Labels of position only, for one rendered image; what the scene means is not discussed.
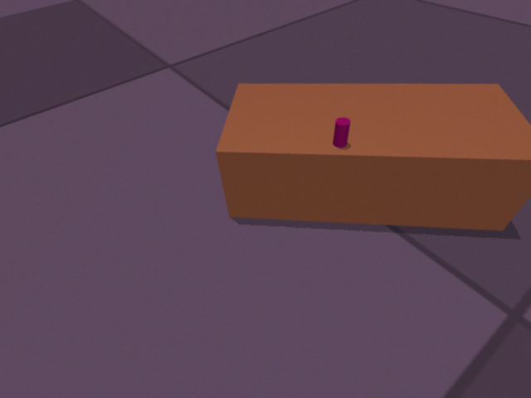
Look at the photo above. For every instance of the can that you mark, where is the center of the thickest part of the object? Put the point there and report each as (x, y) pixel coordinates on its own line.
(341, 132)

